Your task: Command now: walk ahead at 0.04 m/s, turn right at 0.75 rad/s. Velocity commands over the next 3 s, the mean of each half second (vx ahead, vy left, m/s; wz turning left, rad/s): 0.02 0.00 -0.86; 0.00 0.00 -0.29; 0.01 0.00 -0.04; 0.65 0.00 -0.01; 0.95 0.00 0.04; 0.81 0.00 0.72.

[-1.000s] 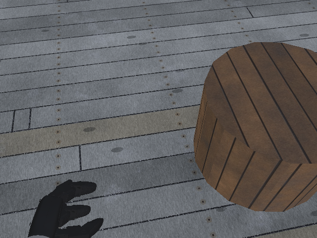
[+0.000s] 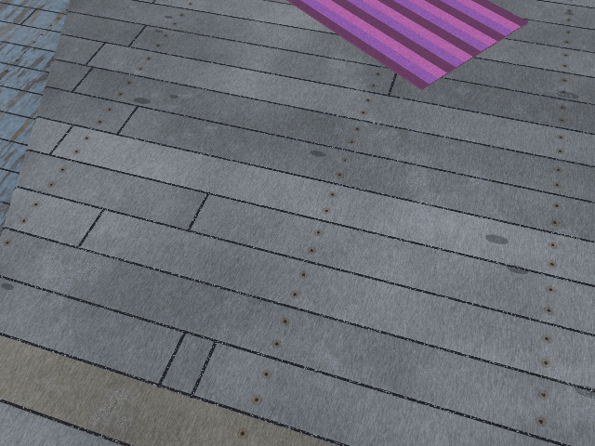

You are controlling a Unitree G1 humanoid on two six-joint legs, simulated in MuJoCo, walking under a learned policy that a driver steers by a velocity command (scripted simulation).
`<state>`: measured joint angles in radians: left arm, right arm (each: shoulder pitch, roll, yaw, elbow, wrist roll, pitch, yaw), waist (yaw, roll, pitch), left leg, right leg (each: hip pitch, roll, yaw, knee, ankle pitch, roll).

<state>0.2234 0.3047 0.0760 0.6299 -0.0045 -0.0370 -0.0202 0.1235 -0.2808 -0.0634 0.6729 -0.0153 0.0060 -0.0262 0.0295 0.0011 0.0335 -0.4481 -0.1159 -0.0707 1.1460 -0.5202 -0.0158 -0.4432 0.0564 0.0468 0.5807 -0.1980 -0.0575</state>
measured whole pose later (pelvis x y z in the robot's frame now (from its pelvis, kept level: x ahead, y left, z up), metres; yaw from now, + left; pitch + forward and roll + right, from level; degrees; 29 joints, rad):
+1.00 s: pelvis +0.08 +0.01 +0.01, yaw -34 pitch +0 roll +0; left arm 0.17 0.23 0.01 0.66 0.02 0.00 0.00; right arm 0.23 -0.27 -0.04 0.81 -0.02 0.00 -0.01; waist -0.04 0.01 0.02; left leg -0.21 0.03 -0.01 0.48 -0.27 -0.04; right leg -0.19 0.03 0.04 0.51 -0.31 -0.02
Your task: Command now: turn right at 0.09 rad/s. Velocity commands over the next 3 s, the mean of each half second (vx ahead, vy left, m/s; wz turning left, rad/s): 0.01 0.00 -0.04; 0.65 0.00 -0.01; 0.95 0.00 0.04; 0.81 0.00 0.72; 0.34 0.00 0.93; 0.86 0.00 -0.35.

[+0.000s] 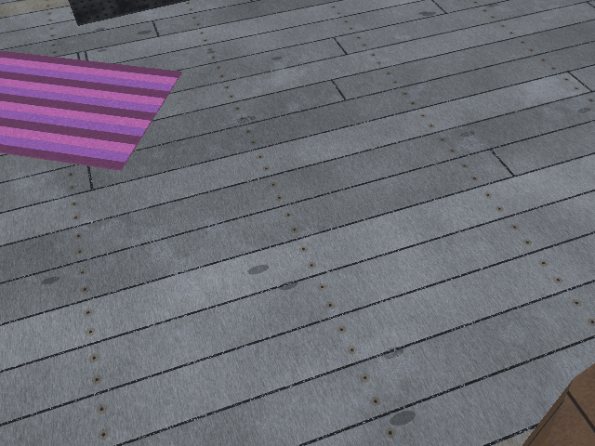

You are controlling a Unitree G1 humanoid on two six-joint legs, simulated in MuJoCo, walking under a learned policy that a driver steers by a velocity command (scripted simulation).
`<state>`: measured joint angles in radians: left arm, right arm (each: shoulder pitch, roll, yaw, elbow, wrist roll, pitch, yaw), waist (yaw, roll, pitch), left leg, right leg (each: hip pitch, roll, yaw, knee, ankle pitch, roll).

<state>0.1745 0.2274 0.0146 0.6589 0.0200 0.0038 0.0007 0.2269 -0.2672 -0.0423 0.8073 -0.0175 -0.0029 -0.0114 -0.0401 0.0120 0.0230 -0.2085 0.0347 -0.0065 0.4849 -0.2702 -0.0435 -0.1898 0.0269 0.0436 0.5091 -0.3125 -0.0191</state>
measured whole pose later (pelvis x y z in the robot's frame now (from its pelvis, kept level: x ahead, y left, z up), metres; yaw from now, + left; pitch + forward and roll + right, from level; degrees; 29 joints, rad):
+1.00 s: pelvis +0.18 +0.08 +0.01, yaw +0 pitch +2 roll +1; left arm 0.09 0.27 0.04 0.76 0.04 -0.03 -0.06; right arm 0.54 -0.19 -0.03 1.00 -0.01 -0.10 0.02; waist -0.08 -0.05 -0.04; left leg 0.05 -0.05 0.04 0.19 -0.27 0.05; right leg -0.71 -0.09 -0.03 0.95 -0.05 -0.03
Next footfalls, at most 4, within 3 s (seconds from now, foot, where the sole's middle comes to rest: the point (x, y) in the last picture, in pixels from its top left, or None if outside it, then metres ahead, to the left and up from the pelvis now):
0.74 left None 0.11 0.17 -0.77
1.20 right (322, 427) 0.55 -0.03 -0.77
1.68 left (256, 274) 0.98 0.12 -0.77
2.06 right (250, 172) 1.39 0.15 -0.77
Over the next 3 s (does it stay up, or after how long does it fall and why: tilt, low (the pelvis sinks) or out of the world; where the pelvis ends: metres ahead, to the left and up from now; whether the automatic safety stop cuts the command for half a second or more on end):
stays up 1.45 0.45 -0.04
